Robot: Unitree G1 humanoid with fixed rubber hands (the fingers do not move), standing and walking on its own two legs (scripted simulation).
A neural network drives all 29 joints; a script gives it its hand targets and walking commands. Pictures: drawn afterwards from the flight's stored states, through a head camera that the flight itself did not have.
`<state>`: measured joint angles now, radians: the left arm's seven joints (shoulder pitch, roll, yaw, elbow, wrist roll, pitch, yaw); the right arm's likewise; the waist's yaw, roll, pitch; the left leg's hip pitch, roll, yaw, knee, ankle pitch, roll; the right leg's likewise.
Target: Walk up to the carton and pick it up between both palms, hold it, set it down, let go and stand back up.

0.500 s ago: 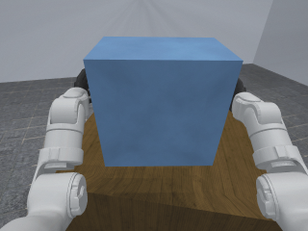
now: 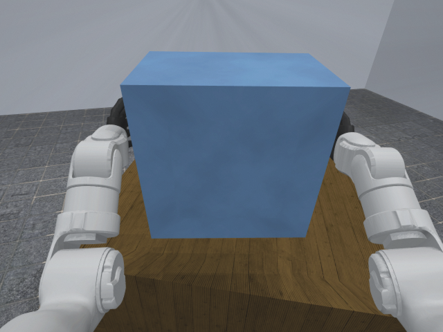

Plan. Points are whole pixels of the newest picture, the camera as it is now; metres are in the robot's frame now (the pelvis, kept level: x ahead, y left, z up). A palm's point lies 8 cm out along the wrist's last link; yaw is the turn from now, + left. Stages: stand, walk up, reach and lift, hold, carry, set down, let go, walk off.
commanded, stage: hold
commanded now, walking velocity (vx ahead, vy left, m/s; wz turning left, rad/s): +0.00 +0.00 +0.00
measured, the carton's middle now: (229, 146) +0.40 +0.00 +0.23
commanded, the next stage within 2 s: none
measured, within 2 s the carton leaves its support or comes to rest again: neither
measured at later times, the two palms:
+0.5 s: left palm (118, 135) +0.37 +0.20 +0.26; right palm (342, 143) +0.37 -0.19 +0.26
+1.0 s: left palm (116, 134) +0.36 +0.20 +0.26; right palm (343, 142) +0.36 -0.19 +0.26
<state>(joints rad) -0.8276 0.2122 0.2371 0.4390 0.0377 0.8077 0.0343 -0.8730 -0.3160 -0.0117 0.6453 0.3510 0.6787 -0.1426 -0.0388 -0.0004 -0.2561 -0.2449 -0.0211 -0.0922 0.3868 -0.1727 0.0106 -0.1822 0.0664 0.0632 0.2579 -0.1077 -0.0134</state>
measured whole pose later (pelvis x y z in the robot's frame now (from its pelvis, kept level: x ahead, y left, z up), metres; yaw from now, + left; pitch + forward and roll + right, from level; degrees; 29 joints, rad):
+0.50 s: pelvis +0.00 +0.00 +0.00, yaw +0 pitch +1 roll -2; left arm -0.80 0.20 0.25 0.40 0.04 0.82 0.04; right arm -0.85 -0.32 -0.01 0.61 0.36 0.69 -0.15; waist -0.04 0.00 -0.26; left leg -0.23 -0.02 -0.09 0.39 -0.18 0.01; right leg -0.16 0.07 0.07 0.26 -0.11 -0.01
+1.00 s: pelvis +0.00 +0.00 +0.00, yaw +0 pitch +2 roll -2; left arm -0.83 0.22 0.23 0.45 0.04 0.80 0.03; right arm -0.87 -0.31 -0.02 0.64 0.34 0.68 -0.14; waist -0.04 0.00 -0.27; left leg -0.25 -0.02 -0.09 0.39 -0.17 0.01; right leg -0.18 0.07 0.06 0.26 -0.11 -0.01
